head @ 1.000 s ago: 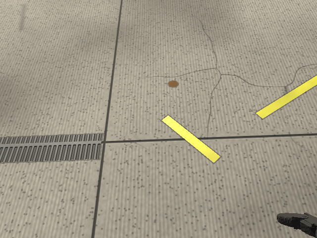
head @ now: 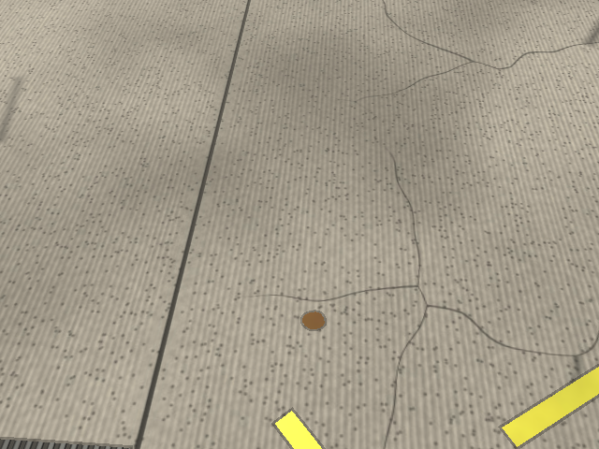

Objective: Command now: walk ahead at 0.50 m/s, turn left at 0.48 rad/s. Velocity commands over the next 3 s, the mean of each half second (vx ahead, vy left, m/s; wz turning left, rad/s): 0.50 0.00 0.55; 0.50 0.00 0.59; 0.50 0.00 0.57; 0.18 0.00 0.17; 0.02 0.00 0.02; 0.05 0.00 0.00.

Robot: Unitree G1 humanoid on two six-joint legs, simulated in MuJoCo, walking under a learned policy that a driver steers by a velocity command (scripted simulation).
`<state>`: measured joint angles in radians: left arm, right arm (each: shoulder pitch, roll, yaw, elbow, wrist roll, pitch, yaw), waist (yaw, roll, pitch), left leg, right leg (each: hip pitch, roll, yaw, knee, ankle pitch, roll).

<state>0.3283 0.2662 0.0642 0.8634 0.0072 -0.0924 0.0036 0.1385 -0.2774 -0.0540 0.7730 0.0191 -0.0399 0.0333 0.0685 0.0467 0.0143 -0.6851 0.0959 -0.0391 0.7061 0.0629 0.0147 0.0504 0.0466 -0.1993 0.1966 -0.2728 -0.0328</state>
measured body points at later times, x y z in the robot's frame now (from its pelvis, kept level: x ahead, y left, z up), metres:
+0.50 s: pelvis +0.28 +0.04 +0.00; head +0.32 +0.07 +0.45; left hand +0.43 +0.34 -0.08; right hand +0.43 -0.22 -0.10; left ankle +0.21 +0.12 -0.74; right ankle +0.51 -0.08 -0.69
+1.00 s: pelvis +0.54 +0.10 +0.00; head +0.57 +0.12 +0.45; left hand +0.40 +0.35 -0.12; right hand +0.85 +0.01 -0.08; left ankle +0.59 +0.32 -0.69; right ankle +0.52 -0.04 -0.74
